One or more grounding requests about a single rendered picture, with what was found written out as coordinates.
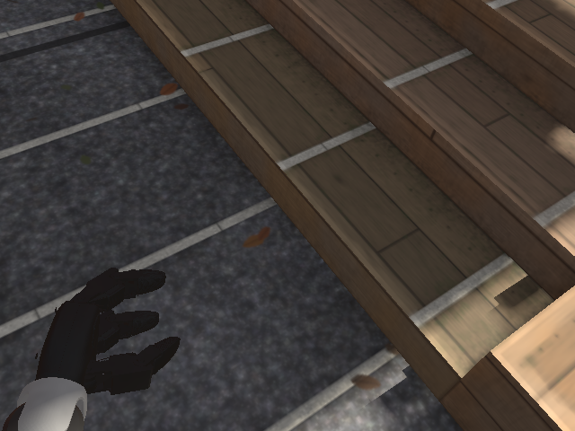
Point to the robot left forearm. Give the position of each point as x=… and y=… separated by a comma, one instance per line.
x=49, y=404

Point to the left robot hand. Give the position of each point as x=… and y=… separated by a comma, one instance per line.
x=79, y=332

